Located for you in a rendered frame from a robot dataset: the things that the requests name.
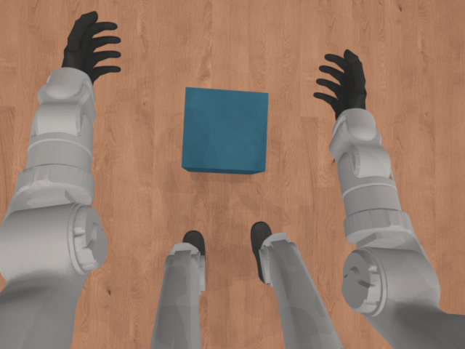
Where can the left robot shin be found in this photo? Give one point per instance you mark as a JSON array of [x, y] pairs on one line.
[[180, 247]]

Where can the carton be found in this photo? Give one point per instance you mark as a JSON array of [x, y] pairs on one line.
[[225, 131]]

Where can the robot left upper arm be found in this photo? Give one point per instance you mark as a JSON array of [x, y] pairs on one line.
[[46, 254]]

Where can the robot left hand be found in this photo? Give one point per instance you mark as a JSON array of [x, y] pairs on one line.
[[79, 53]]

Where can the robot left forearm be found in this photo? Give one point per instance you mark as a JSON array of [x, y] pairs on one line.
[[58, 166]]

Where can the robot right forearm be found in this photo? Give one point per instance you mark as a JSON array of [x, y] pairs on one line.
[[373, 213]]

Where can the robot right hand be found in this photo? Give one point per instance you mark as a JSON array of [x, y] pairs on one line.
[[351, 93]]

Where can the left robot thigh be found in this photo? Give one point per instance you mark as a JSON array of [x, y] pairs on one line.
[[177, 324]]

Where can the robot right upper arm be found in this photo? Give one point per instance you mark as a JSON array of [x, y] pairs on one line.
[[397, 291]]

